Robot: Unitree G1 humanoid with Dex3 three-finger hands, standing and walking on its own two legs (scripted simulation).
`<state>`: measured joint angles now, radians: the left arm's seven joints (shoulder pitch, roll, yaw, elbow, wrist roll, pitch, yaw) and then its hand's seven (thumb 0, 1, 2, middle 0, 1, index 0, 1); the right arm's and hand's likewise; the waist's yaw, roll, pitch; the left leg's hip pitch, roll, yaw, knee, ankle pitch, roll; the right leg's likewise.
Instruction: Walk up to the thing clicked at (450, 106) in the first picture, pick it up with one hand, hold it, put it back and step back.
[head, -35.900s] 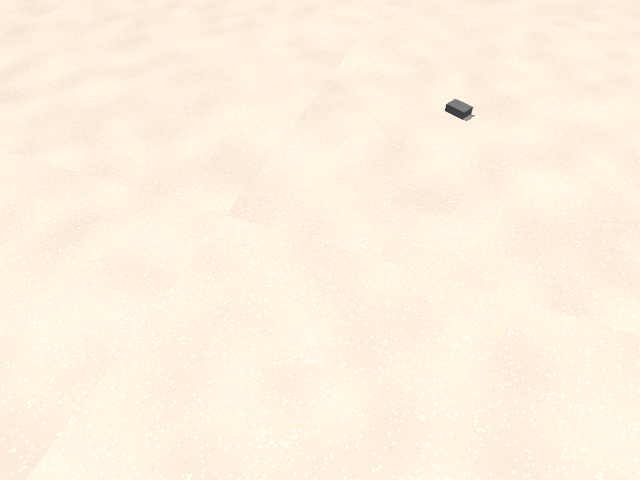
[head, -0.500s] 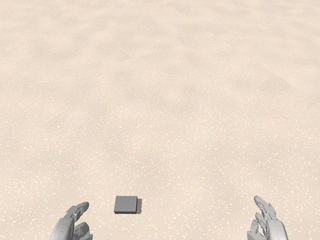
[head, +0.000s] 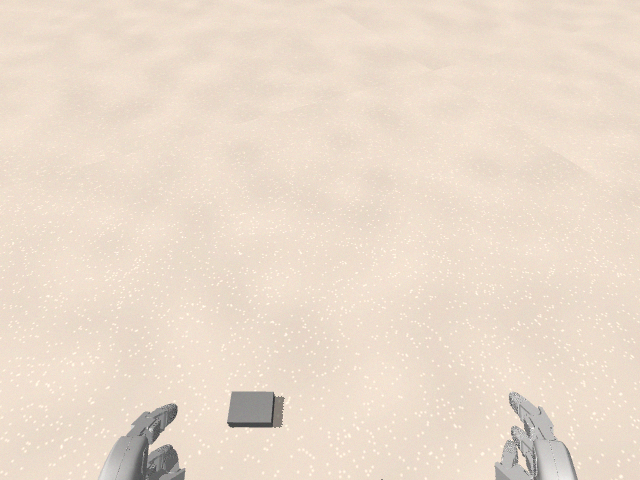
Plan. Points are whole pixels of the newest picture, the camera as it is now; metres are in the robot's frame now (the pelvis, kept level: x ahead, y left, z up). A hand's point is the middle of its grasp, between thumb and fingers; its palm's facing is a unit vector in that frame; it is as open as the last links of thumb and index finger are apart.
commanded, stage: home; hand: left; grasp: from above
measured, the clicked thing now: (251, 409) +0.45 +0.21 -0.69
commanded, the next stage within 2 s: stand in 0.10 s
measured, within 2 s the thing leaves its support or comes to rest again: neither
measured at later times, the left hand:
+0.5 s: hand out of the picture +0.11 +0.24 -0.10, palm faces +0.03 -0.94 -0.33, open 7.4 cm
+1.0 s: hand out of the picture +0.02 +0.25 -0.10, palm faces +0.04 -0.95 -0.32, open 7.3 cm
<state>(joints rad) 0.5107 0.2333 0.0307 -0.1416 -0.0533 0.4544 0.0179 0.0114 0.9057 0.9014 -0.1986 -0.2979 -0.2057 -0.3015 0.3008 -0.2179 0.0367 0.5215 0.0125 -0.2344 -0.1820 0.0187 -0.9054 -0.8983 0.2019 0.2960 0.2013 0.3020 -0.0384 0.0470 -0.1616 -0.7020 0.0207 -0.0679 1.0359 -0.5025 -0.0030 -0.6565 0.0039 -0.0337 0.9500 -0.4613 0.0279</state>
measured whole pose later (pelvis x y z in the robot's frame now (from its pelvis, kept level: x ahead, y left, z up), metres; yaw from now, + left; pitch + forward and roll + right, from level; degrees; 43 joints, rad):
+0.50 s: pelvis +0.00 +0.00 +0.04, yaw +0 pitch -1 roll +0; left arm 0.21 0.29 0.05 0.75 0.04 0.05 0.03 0.01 0.91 0.90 -0.20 -0.30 -0.21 -0.30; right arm 0.19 -0.29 -0.04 0.88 -0.05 -0.03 -0.02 0.02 -0.91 -0.90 0.20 0.30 0.20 0.30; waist 0.02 -0.01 0.04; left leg -0.36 -0.02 -0.02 0.75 -0.38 0.01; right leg -0.35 -0.04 0.00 0.73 -0.37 0.04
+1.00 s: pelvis -0.01 +0.01 +0.07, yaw +0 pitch -6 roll +0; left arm 0.18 0.28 0.04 1.12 0.03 0.01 0.03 0.01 0.91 0.90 -0.20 -0.30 -0.21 -0.30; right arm 0.16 -0.28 -0.04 1.09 -0.03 0.00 -0.02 0.01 -0.91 -0.90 0.20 0.30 0.20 0.30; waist 0.02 0.01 0.07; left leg -0.12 -0.03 -0.02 0.41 -0.20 0.02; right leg -0.10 -0.05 0.00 0.39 -0.19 0.05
